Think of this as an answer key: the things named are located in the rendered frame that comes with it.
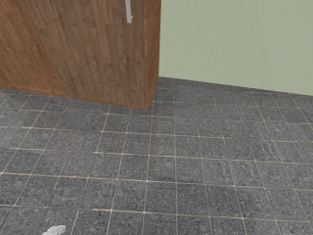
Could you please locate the robot left hand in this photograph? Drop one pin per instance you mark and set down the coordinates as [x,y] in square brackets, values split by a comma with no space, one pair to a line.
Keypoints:
[55,230]

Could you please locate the wardrobe door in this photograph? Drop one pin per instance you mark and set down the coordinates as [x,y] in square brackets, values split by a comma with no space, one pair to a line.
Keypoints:
[95,52]
[24,60]

